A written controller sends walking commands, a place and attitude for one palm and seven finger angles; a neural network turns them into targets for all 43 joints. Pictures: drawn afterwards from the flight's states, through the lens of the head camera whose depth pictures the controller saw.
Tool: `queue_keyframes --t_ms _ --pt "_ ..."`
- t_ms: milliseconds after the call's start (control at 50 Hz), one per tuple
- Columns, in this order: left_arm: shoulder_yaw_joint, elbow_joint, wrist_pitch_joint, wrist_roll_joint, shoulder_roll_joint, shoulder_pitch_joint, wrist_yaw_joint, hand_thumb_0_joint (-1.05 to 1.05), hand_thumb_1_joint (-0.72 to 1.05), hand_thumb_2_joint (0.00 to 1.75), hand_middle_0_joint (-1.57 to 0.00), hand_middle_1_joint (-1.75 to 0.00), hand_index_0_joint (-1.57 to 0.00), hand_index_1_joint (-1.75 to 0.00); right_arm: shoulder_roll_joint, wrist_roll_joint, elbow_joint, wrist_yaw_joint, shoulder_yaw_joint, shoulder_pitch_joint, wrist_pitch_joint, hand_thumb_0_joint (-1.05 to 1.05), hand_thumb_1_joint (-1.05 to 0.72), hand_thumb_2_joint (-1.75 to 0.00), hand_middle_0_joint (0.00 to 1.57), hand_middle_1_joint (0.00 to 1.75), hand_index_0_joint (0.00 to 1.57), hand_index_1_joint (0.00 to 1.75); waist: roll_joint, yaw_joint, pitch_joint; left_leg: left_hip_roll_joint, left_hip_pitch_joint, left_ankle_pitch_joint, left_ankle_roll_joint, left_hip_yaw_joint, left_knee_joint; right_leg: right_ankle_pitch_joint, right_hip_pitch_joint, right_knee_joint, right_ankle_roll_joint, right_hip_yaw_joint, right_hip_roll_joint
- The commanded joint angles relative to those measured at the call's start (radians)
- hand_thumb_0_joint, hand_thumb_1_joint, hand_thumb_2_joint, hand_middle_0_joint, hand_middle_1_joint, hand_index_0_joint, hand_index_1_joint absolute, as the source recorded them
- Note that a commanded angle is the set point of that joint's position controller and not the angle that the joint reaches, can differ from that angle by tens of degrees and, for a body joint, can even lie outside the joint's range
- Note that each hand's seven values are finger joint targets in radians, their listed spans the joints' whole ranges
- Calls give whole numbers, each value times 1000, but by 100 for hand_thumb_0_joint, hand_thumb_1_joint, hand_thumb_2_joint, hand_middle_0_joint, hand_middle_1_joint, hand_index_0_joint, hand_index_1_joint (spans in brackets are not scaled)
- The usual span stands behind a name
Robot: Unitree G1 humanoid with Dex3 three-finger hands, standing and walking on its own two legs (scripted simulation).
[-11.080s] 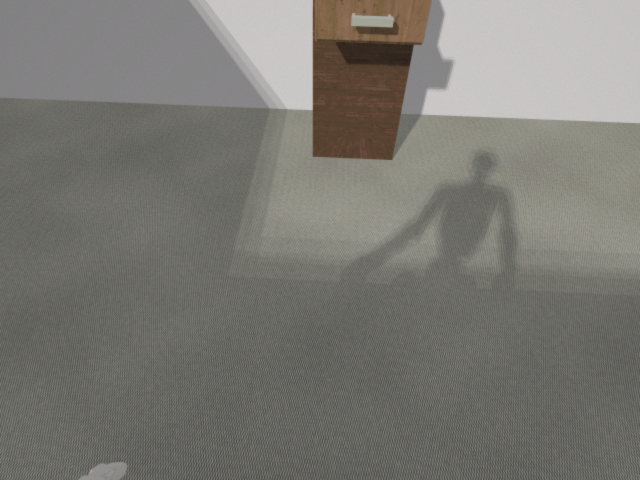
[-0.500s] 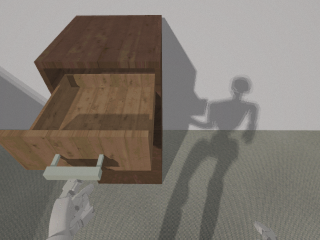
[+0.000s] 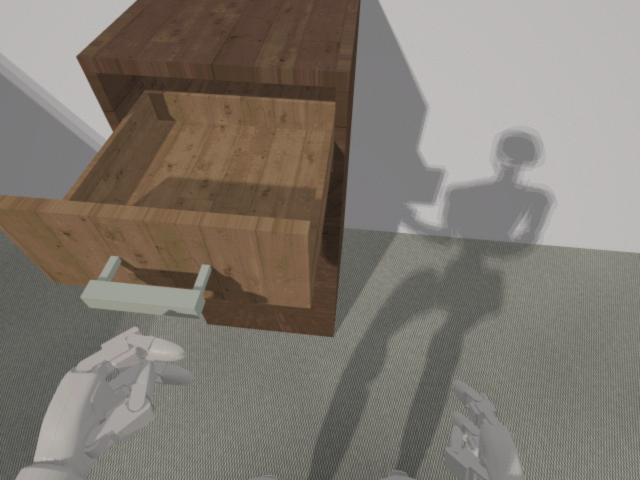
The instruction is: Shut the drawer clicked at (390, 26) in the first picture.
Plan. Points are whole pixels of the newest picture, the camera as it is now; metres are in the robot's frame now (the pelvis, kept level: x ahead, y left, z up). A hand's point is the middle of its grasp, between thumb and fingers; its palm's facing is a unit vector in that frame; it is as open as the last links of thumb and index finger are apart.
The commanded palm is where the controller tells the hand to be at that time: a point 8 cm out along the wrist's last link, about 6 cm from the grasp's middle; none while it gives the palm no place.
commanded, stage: raise the hand and make a fist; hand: left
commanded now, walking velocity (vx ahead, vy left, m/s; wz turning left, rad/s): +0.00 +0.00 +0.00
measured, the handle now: (151, 283) +0.32 +0.23 +0.08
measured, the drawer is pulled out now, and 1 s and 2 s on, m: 0.29 0.29 0.29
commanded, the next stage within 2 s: bring the fist close to the handle in 1.16 s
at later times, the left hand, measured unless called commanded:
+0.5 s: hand (96, 402) +0.17 +0.21 +0.13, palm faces +0.02 -0.99 -0.10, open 3.1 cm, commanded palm +0.11 +0.26 +0.15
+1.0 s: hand (67, 400) +0.16 +0.21 +0.16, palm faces +0.05 -0.99 -0.14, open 3.3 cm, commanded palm +0.09 +0.26 +0.18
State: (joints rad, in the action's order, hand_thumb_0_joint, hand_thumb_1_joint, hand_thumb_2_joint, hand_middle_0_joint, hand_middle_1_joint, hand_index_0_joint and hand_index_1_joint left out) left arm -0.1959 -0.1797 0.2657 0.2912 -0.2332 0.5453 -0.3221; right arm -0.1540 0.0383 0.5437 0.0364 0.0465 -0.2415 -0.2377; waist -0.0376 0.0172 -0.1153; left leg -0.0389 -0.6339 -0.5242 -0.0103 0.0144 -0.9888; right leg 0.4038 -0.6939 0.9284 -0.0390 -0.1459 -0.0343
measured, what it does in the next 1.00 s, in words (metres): stands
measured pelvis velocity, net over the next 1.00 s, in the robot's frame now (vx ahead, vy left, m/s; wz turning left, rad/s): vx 0.02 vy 0.01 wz -0.01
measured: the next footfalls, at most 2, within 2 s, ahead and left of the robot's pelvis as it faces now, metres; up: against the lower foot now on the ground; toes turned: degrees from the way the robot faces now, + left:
none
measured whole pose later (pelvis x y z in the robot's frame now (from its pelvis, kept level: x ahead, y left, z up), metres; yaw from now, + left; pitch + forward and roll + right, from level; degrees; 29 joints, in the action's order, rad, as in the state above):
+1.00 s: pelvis +0.02 +0.01 +0.04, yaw -1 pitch +0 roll -1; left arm -0.27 -0.46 0.08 0.32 -0.29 0.69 -0.29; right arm -0.23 0.08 0.59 0.06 0.06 -0.24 -0.41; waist -0.06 0.07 -0.08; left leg -0.03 -0.26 -0.43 0.00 -0.02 -0.69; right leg 0.31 -0.33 0.64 -0.02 -0.12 -0.02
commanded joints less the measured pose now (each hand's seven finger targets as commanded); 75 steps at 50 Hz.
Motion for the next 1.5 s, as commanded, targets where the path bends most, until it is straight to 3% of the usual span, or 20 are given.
queue_keyframes --t_ms 0,40,100,160,260,520,560,620,640,800,860,920,1000,1100,1140,1200,1240,1280,1340,1480 --pt "-132 -201 68 27 -128 125 28 0 90 90 -96 -112 -96 -112 -157 8 -174 13 -89 130 -91 0 -90 -90 20 30 20 30 59 26 -112 42 -40 294 26 14 177 -117 293 -193 22 135 8" --pt "-104 -249 88 28 -107 154 26 0 90 90 -100 -117 -100 -117 -157 10 -179 8 -92 111 -111 0 -90 -90 20 30 20 30 38 25 -121 43 -10 289 25 11 195 -101 285 -196 22 124 10" --pt "-112 -267 108 37 -124 136 31 0 90 90 -106 -123 -106 -123 -171 13 -173 13 -92 108 -135 0 -90 -90 20 30 20 30 65 12 -83 42 -8 252 26 13 202 -30 268 -227 21 134 13" --pt "-96 -324 124 37 -116 174 32 0 90 90 -112 -130 -112 -130 -176 19 -177 11 -95 85 -159 0 -90 -90 20 30 20 30 -6 17 -109 43 44 276 24 8 219 -79 272 -218 18 117 16" --pt "-73 -372 116 25 -106 177 53 0 90 90 -122 -140 -122 -140 -181 19 -170 9 -89 83 -180 0 -90 -90 20 30 20 30 -36 21 -83 37 103 321 16 19 258 -161 276 -202 12 67 30" --pt "-71 -493 -45 1 -121 167 67 0 90 90 -140 -160 -140 -160 -167 27 -169 10 -46 118 -180 0 -90 -90 20 30 20 30 -32 36 -14 24 218 403 -7 27 349 -270 344 -257 12 29 48" --pt "-85 -498 -64 8 -129 155 63 0 90 90 -140 -160 -140 -160 -164 30 -170 14 -40 127 -182 0 -90 -90 20 30 20 30 1 37 1 24 221 381 -8 28 365 -263 361 -275 13 31 47" --pt "-95 -545 -83 12 -142 126 58 0 90 90 -140 -160 -140 -160 -163 31 -169 17 -29 135 -193 0 -90 -90 20 30 20 30 -62 43 -7 26 257 380 -8 24 384 -259 382 -296 11 33 46" --pt "-102 -536 -89 18 -141 141 56 0 90 90 -140 -160 -140 -160 -159 31 -166 18 -28 135 -200 0 -90 -90 20 30 20 30 -22 45 -13 26 264 383 -9 28 389 -266 392 -303 13 30 46" --pt "-137 -489 -135 49 -146 139 27 0 90 90 -140 -160 -140 -160 -168 42 -139 25 -20 166 -233 0 -90 -90 20 30 20 30 -14 54 43 31 283 362 -5 19 423 -269 425 -360 14 47 47" --pt "-148 -491 -135 50 -159 147 26 0 90 90 -140 -160 -140 -160 -168 43 -142 26 -24 158 -240 0 -90 -90 20 30 20 30 14 59 39 34 281 347 1 15 430 -248 431 -373 16 55 46" --pt "-177 -496 -119 50 -178 131 35 0 90 90 -140 -160 -140 -160 -167 41 -135 29 -24 155 -247 0 -90 -90 20 30 20 30 -30 62 39 36 285 333 4 7 432 -220 437 -389 14 66 43" --pt "-215 -476 -85 58 -205 128 41 0 90 90 -140 -160 -140 -160 -174 38 -121 32 -29 157 -262 0 -90 -90 20 30 20 30 -22 63 29 35 287 321 11 6 420 -198 442 -406 14 86 39" --pt "-230 -419 -74 76 -210 77 16 0 90 90 -140 -160 -140 -160 -182 42 -105 44 -32 155 -278 0 -90 -90 20 30 20 30 -27 55 51 35 281 300 16 0 412 -152 440 -439 16 121 29" --pt "-237 -385 -79 81 -212 98 3 0 90 90 -140 -160 -140 -160 -180 45 -103 46 -34 146 -281 0 -90 -90 20 30 20 30 7 56 49 34 278 299 17 1 416 -141 441 -446 19 127 29" --pt "-243 -402 -77 86 -220 87 -10 0 90 90 -140 -160 -140 -160 -184 41 -103 47 -32 160 -294 0 -90 -90 20 30 20 30 -24 61 33 36 292 311 19 -1 410 -160 453 -444 17 134 26" --pt "-257 -376 -80 90 -223 93 -16 0 90 90 -140 -160 -140 -160 -182 44 -97 48 -36 147 -293 0 -90 -90 20 30 20 30 15 60 33 34 287 326 18 -1 413 -178 458 -444 20 132 28" --pt "-251 -321 -81 99 -203 79 -24 0 90 90 -140 -160 -140 -160 -184 43 -88 52 -38 147 -293 0 -90 -90 20 30 20 30 57 54 55 33 273 318 19 1 407 -171 439 -446 26 140 27" --pt "-239 -286 -71 97 -191 74 -33 0 90 90 -140 -160 -140 -160 -185 40 -80 52 -41 144 -289 0 -90 -90 20 30 20 30 16 52 57 37 274 317 18 -6 401 -167 431 -444 24 146 25" --pt "-205 -285 -7 67 -189 14 -27 0 90 90 -140 -160 -140 -160 -191 27 -76 44 -50 126 -292 0 -90 -90 20 30 20 30 -1 39 17 40 260 329 21 -4 386 -191 424 -407 20 131 24"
